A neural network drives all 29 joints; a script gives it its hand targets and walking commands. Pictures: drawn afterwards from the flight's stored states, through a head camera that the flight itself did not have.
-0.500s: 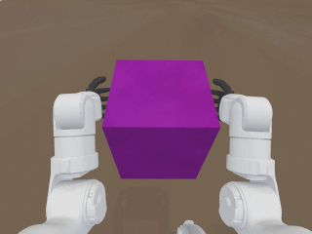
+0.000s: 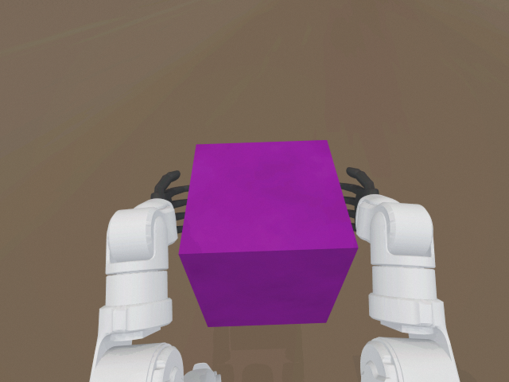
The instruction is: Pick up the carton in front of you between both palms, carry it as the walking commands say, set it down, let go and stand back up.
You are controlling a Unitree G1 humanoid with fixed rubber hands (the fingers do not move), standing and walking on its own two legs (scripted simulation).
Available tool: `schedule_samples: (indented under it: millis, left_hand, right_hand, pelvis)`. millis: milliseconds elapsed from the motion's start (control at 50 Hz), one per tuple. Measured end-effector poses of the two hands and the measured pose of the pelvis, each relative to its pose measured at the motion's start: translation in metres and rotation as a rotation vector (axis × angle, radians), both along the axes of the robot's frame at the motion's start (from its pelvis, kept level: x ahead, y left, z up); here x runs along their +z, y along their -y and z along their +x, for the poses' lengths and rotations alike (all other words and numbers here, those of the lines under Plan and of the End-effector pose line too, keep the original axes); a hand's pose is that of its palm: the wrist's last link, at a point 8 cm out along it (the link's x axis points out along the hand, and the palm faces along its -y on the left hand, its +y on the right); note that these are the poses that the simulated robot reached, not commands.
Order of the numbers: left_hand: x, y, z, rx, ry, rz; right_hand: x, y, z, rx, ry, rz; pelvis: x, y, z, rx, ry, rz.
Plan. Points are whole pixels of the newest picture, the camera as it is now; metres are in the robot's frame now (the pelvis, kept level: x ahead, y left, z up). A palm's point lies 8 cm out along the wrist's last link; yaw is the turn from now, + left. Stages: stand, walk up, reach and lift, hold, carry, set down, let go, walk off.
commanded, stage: carry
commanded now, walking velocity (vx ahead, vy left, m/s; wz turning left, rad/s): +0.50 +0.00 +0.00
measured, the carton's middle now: (264, 238) +0.36 -0.01 +0.01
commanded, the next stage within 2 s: none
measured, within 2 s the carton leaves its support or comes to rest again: neither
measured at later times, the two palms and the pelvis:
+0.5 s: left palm (168, 138) +0.53 +0.17 +0.09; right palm (330, 135) +0.52 -0.13 +0.09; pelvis +0.26 +0.02 -0.01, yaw -1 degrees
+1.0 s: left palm (184, 138) +0.58 +0.15 +0.05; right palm (329, 134) +0.58 -0.15 +0.04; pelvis +0.32 +0.00 -0.02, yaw +0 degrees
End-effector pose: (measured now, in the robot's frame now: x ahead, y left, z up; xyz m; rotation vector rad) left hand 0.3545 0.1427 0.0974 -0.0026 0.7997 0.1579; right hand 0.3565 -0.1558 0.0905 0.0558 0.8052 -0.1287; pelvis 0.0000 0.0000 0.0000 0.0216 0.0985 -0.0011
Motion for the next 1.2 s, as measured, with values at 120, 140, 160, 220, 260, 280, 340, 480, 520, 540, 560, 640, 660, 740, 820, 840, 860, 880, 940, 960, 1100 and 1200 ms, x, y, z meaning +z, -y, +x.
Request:
schedule_samples:
  millis: [120,140,160,220,260,280,340,480,520,540,560,640,660,740,820,840,860,880,940,960,1100,1200]
  left_hand:
    - [-0.006,-0.014,0.06,0.017,0.075,-0.022]
    - [-0.008,-0.019,0.07,0.023,0.088,-0.031]
    - [-0.012,-0.023,0.081,0.028,0.102,-0.04]
    - [-0.025,-0.038,0.108,0.031,0.108,-0.065]
    - [-0.034,-0.042,0.118,0.029,0.074,-0.077]
    - [-0.036,-0.043,0.122,0.028,0.056,-0.081]
    - [-0.036,-0.041,0.133,0.009,0.032,-0.073]
    - [-0.012,-0.028,0.173,-0.011,0.121,-0.055]
    - [-0.006,-0.022,0.185,-0.008,0.15,-0.044]
    - [-0.003,-0.019,0.191,-0.014,0.153,-0.031]
    - [-0.002,-0.017,0.197,-0.02,0.15,-0.02]
    - [-0.004,-0.01,0.217,-0.028,0.115,-0.003]
    - [-0.007,-0.009,0.221,-0.027,0.106,-0.002]
    - [-0.023,-0.008,0.23,-0.019,0.069,0.003]
    - [-0.038,-0.009,0.231,-0.011,0.055,0.003]
    - [-0.041,-0.009,0.231,-0.009,0.056,0.004]
    - [-0.043,-0.009,0.23,-0.009,0.058,0.005]
    - [-0.045,-0.009,0.23,-0.008,0.061,0.007]
    - [-0.049,-0.01,0.228,-0.01,0.073,0.012]
    - [-0.05,-0.01,0.227,-0.012,0.077,0.014]
    - [-0.058,-0.011,0.223,-0.036,0.094,0.033]
    - [-0.066,-0.011,0.222,-0.052,0.095,0.046]
  right_hand:
    - [-0.004,-0.015,0.058,-0.042,0.074,0.011]
    - [-0.005,-0.019,0.068,-0.047,0.088,0.013]
    - [-0.006,-0.024,0.079,-0.051,0.102,0.013]
    - [-0.014,-0.038,0.105,-0.059,0.108,-0.005]
    - [-0.02,-0.043,0.113,-0.053,0.075,-0.03]
    - [-0.022,-0.044,0.116,-0.046,0.057,-0.042]
    - [-0.021,-0.041,0.125,-0.047,0.032,-0.052]
    - [0.0,-0.029,0.162,-0.046,0.121,-0.052]
    - [0.003,-0.023,0.175,-0.041,0.151,-0.045]
    - [0.003,-0.02,0.181,-0.045,0.154,-0.033]
    - [0.002,-0.017,0.186,-0.049,0.15,-0.024]
    - [-0.004,-0.01,0.204,-0.053,0.115,-0.013]
    - [-0.007,-0.009,0.209,-0.051,0.105,-0.014]
    - [-0.021,-0.008,0.221,-0.031,0.069,-0.028]
    - [-0.033,-0.009,0.227,-0.011,0.055,-0.042]
    - [-0.035,-0.009,0.228,-0.006,0.056,-0.045]
    - [-0.037,-0.009,0.228,-0.001,0.058,-0.048]
    - [-0.039,-0.01,0.228,0.002,0.062,-0.051]
    - [-0.043,-0.01,0.227,0.011,0.074,-0.059]
    - [-0.044,-0.01,0.227,0.014,0.079,-0.061]
    - [-0.053,-0.011,0.22,0.027,0.095,-0.084]
    - [-0.061,-0.012,0.218,0.035,0.097,-0.1]
  pelvis:
    - [-0.006,-0.017,0.085,-0.002,0.0,-0.005]
    - [-0.009,-0.02,0.101,-0.004,0.002,-0.007]
    - [-0.014,-0.024,0.117,-0.01,0.008,-0.012]
    - [-0.02,-0.032,0.156,-0.029,0.013,-0.002]
    - [-0.015,-0.035,0.173,-0.038,0.014,-0.01]
    - [-0.012,-0.036,0.18,-0.041,0.015,-0.018]
    - [-0.005,-0.039,0.203,-0.042,0.02,-0.033]
    - [-0.006,-0.028,0.255,-0.027,0.056,-0.019]
    - [-0.012,-0.022,0.272,-0.025,0.068,-0.003]
    - [-0.012,-0.02,0.28,-0.024,0.07,-0.011]
    - [-0.013,-0.019,0.288,-0.021,0.072,-0.018]
    - [-0.014,-0.013,0.309,-0.011,0.064,-0.029]
    - [-0.014,-0.012,0.313,-0.009,0.061,-0.03]
    - [-0.016,-0.007,0.322,-0.004,0.052,-0.031]
    - [-0.018,-0.003,0.324,0.0,0.049,-0.03]
    - [-0.019,-0.003,0.324,0.0,0.048,-0.029]
    - [-0.019,-0.003,0.324,0.001,0.048,-0.029]
    - [-0.02,-0.002,0.324,0.001,0.048,-0.028]
    - [-0.02,-0.002,0.322,0.002,0.049,-0.027]
    - [-0.02,-0.002,0.321,0.003,0.05,-0.026]
    - [-0.019,-0.004,0.314,0.001,0.062,-0.025]
    - [-0.018,-0.006,0.305,-0.001,0.069,-0.024]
